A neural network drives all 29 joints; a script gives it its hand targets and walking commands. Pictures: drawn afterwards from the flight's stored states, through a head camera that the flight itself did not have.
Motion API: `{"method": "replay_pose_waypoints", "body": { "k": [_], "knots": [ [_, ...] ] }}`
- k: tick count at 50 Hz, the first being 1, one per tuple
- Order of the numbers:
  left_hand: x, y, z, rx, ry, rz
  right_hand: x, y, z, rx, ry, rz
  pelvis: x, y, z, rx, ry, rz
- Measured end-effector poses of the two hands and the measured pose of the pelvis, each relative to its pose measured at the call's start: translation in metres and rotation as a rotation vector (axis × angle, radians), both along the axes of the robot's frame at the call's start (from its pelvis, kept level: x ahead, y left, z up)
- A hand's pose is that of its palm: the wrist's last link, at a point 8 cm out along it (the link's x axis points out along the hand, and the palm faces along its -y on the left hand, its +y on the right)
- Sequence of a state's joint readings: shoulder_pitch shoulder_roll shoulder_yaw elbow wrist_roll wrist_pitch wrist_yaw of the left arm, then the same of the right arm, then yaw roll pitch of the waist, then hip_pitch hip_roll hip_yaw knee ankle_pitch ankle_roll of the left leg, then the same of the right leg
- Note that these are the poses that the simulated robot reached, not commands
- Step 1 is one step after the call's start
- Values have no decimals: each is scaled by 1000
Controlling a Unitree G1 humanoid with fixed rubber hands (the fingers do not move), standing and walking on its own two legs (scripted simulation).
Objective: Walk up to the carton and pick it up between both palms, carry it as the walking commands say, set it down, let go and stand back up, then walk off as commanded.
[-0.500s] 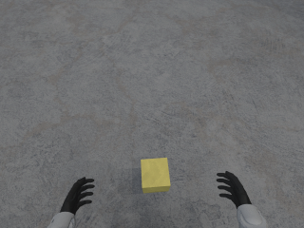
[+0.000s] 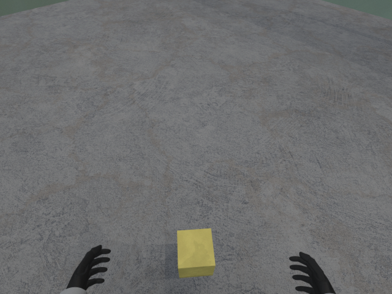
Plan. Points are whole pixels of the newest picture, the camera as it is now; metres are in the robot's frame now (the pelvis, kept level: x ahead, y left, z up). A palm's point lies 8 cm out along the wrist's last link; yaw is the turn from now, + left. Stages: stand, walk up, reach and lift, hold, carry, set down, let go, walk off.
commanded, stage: stand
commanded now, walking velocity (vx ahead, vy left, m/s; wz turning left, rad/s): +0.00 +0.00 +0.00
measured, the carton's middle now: (195, 253) +0.40 +0.00 -0.69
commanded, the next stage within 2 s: walk off in 1.76 s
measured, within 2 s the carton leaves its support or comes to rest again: neither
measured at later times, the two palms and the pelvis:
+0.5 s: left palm out of the picture +0.09 +0.28 -0.13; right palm out of the picture +0.14 -0.24 -0.12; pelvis +0.05 +0.01 -0.01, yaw +3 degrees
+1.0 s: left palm out of the picture +0.01 +0.27 -0.14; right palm out of the picture +0.08 -0.24 -0.13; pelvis +0.04 +0.01 -0.01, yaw +5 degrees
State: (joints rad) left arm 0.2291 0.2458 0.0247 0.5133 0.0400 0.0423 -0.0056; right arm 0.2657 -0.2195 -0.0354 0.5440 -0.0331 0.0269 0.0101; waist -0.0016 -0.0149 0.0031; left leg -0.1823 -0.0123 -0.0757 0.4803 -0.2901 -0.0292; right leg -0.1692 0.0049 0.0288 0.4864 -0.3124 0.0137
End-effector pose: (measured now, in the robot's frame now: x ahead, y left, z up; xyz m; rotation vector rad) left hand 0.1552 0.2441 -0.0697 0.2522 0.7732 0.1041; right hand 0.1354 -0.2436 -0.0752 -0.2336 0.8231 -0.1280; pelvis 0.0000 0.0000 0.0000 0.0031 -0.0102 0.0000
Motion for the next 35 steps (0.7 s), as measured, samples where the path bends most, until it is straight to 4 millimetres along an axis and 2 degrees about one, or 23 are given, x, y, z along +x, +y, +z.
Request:
{"method": "replay_pose_waypoints", "body": {
  "k": [4, 7, 16, 23, 29, 35],
  "knots": [
    [-20, 16, -19, 26, 61, 46, -21, -11, -15, -33, 78, -22, 9, 1, -4, 0, 42, 12],
    [-30, 22, -28, 26, 103, 77, -27, -13, -23, -40, 125, -27, 17, 2, -6, -2, 60, 21],
    [-45, 29, -45, 20, 194, 142, -10, -4, -37, -36, 170, -10, 38, 6, -11, -5, 78, 43],
    [-57, 31, -54, 17, 260, 178, 1, 2, -43, -33, 194, -2, 47, 9, -13, -7, 76, 56],
    [-72, 33, -59, 18, 320, 199, 0, 3, -47, -41, 230, -1, 49, 11, -14, -9, 69, 65],
    [-90, 34, -64, 18, 381, 214, -10, 2, -49, -49, 275, -3, 48, 12, -13, -9, 59, 72]
  ]
}}
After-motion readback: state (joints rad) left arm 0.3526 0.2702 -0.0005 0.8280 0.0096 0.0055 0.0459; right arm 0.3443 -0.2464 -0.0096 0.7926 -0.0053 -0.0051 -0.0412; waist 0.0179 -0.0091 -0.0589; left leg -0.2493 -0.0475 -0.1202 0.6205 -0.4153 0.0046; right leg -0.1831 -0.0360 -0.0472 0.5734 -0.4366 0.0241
